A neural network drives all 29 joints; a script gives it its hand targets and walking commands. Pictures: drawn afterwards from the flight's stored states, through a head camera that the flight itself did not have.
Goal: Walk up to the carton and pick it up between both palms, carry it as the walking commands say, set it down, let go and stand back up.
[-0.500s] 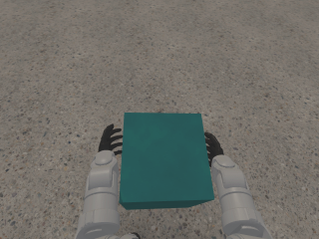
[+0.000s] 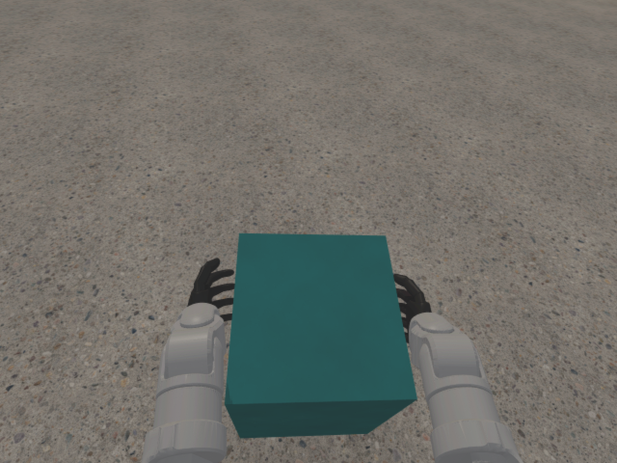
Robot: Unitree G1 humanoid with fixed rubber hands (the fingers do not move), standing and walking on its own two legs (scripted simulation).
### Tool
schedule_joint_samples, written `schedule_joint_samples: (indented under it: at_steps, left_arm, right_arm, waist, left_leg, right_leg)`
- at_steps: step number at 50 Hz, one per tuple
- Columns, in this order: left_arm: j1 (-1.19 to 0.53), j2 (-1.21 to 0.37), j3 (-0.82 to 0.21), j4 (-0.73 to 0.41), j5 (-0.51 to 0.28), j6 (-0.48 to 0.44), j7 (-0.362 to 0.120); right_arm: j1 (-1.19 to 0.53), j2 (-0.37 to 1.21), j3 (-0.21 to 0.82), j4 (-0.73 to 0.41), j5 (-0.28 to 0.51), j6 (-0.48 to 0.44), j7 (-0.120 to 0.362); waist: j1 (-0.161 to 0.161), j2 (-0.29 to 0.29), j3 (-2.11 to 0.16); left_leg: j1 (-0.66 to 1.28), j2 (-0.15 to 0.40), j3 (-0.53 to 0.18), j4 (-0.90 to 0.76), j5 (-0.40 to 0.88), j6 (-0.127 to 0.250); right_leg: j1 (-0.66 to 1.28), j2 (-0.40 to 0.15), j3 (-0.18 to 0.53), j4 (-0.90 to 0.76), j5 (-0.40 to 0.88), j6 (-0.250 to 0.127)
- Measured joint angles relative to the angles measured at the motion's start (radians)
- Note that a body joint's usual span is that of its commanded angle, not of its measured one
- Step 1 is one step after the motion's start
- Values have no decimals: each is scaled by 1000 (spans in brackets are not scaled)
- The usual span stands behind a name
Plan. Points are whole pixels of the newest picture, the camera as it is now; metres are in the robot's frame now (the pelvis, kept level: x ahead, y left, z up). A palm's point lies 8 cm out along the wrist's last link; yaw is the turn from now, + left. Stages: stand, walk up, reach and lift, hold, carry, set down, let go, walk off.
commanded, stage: reach and lift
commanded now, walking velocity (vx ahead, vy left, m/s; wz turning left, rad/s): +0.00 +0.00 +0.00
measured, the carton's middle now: (308, 342) +0.29 +0.04 -0.02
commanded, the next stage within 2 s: hold in 1.46 s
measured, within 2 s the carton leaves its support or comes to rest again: neither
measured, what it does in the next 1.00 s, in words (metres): stands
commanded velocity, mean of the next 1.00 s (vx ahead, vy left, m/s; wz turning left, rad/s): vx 0.00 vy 0.00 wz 0.00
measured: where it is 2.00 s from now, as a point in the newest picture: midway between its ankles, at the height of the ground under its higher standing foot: outside the picture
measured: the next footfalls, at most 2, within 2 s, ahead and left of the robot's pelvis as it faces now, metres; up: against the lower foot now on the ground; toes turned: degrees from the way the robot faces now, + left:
none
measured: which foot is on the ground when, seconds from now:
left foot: down 0.00-1.00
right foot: down 0.00-1.00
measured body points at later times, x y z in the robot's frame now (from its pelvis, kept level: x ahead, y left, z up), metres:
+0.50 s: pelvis +0.01 +0.01 +0.00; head -0.01 +0.02 +0.45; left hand +0.31 +0.16 +0.03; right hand +0.30 -0.14 +0.02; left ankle +0.07 +0.14 -0.74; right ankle -0.02 -0.13 -0.74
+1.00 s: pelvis +0.00 +0.01 +0.00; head -0.03 +0.03 +0.45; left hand +0.31 +0.16 +0.03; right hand +0.29 -0.14 +0.02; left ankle +0.07 +0.14 -0.74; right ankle -0.02 -0.13 -0.74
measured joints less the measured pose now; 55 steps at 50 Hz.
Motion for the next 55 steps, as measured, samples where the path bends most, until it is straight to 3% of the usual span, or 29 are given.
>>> schedule_joint_samples:
  at_steps: [13, 36, 55]
  left_arm:
    - [30, 4, -54, -57, -14, 38, 5]
    - [58, 11, -84, -77, -19, 43, 3]
    - [43, 7, -87, -59, -15, 52, 3]
  right_arm:
    - [46, -5, 24, -100, 1, 52, 4]
    - [76, -11, 42, -140, 6, 66, -1]
    - [82, -12, 31, -142, 13, 68, -5]
  waist:
    - [-63, 4, 42]
    - [-93, 0, 38]
    - [-97, 3, 43]
  left_leg:
    - [34, -14, -2, -27, 5, 9]
    - [44, -10, -7, -36, 8, 6]
    - [22, -17, -5, 3, -1, 15]
  right_leg:
    - [42, -17, -4, -41, 9, 10]
    - [51, -14, -8, -46, 10, 7]
    - [36, -17, -6, -21, 6, 16]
